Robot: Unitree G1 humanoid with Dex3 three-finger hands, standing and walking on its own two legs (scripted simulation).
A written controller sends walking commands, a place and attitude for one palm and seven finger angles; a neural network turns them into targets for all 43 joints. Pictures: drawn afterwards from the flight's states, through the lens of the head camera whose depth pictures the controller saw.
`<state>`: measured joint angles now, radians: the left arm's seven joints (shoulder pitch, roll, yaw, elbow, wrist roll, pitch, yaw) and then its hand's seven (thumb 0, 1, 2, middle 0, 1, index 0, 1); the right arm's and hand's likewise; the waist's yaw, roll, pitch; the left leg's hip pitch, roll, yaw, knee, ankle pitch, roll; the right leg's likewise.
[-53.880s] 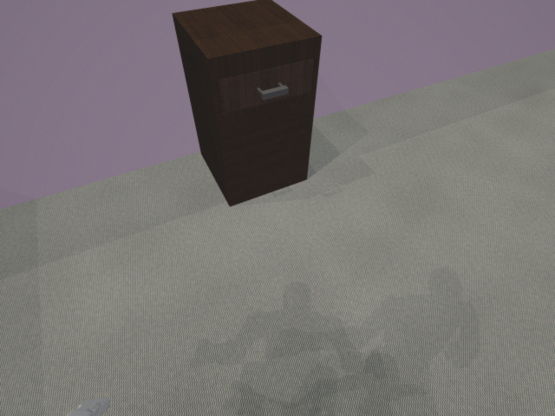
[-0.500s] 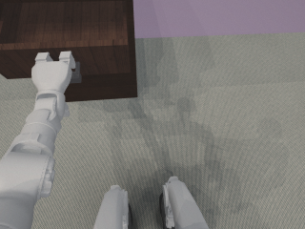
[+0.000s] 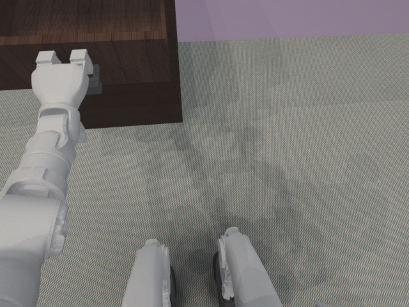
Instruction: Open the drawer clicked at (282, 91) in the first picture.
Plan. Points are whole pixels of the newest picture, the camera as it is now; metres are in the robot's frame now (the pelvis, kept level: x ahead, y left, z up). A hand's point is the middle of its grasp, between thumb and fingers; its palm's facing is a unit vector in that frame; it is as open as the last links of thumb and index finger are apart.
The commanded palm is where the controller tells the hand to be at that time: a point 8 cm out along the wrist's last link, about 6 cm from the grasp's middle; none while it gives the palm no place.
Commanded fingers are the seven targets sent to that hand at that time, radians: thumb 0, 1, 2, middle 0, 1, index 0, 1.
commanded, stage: lower the fingers behind the handle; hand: left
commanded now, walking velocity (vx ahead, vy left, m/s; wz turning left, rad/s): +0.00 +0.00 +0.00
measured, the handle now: (73, 78) +0.58 +0.23 -0.02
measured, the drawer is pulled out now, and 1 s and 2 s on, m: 0.16 0.17 0.17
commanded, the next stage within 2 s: lift the fingers back up to retry in 0.26 s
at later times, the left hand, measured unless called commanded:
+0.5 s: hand (73, 100) +0.53 +0.22 -0.02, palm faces -0.04 +0.02 -1.00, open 14.0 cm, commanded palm +0.51 +0.21 +0.03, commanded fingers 0.00 -0.50 0.30 -0.30 -1.20 -0.30 -1.20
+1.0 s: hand (65, 97) +0.51 +0.22 +0.01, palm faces -0.07 -0.05 -1.00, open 13.7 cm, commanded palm +0.51 +0.22 +0.09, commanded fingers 0.00 -0.50 0.30 -0.30 -1.20 -0.30 -1.20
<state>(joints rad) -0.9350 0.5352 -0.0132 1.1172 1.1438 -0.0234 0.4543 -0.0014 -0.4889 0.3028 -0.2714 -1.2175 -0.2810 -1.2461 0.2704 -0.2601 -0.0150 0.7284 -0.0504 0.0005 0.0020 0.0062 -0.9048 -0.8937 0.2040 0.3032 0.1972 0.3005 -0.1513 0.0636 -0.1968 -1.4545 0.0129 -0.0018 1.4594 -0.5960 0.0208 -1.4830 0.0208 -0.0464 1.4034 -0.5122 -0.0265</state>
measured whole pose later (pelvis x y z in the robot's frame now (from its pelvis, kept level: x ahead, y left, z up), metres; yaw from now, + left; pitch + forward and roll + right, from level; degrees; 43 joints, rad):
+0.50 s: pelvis +0.00 +0.01 +0.00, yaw +0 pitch +34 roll -2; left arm -0.93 0.54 0.00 1.09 1.14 -0.03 0.43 0.00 -0.49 0.30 -0.25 -1.22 -0.29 -1.20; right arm 0.28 -0.26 -0.02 0.72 -0.04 0.00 0.00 0.01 -0.90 -0.89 0.20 0.30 0.20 0.30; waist -0.16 0.07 -0.18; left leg -1.46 0.01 0.00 1.46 -0.59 0.03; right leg -1.48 0.02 -0.04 1.39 -0.50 -0.02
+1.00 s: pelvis +0.04 +0.01 +0.07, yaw +0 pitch +30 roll -2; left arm -0.69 0.47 0.03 0.97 1.13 -0.11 0.48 0.00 -0.49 0.30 -0.34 -1.16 -0.36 -1.13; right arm 0.29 -0.25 -0.05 0.76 -0.07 0.02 -0.02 0.01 -0.90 -0.89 0.20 0.30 0.20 0.30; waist -0.13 0.06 -0.16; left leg -1.15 0.01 -0.01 1.18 -0.55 0.02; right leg -1.17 0.03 -0.04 1.12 -0.47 -0.02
